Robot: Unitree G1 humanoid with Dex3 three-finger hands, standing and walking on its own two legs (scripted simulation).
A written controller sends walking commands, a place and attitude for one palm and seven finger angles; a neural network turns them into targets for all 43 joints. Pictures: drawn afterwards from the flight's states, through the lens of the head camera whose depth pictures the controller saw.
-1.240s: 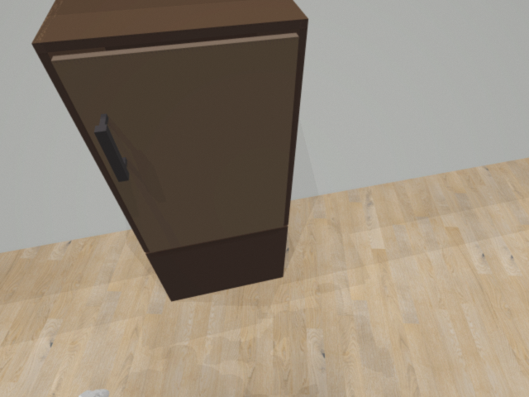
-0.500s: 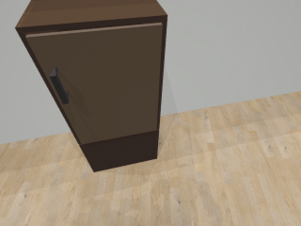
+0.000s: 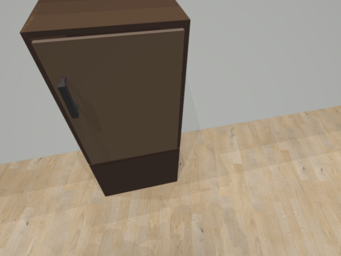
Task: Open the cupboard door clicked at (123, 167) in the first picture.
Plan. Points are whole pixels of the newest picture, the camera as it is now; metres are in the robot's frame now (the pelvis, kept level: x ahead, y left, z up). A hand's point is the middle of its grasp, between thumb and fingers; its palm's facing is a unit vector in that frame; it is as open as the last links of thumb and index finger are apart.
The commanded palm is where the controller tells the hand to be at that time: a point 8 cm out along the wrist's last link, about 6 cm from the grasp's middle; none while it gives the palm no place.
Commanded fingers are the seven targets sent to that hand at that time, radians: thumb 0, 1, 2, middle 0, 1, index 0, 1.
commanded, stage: look at it before walking up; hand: left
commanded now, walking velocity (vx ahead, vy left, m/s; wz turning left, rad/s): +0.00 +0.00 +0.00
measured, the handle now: (69, 97) +0.55 +0.36 +0.05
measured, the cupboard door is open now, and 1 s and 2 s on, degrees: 0 0 0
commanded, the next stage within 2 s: shuffle to correct the standing spot in 0.20 s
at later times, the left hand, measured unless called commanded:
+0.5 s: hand out of the picture +0.05 +0.22 -0.18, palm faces +0.06 -0.97 -0.25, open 7.4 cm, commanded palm none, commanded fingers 0.00 0.90 0.90 -0.20 -0.30 -0.20 -0.30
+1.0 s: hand (98, 250) +0.17 +0.21 -0.18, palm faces +0.18 -0.97 -0.17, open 7.4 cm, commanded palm none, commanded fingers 0.00 0.90 0.90 -0.20 -0.30 -0.20 -0.30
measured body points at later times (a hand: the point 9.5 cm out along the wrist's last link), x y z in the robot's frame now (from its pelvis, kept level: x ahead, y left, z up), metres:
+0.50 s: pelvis +0.01 +0.01 -0.01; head +0.01 +0.01 +0.44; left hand +0.05 +0.27 -0.16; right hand +0.06 -0.26 -0.16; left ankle -0.02 +0.13 -0.74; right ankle -0.02 -0.11 -0.75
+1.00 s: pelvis +0.13 +0.03 -0.01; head +0.17 +0.04 +0.44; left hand +0.16 +0.27 -0.17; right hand +0.09 -0.18 -0.16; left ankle +0.02 +0.13 -0.75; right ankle +0.26 -0.08 -0.72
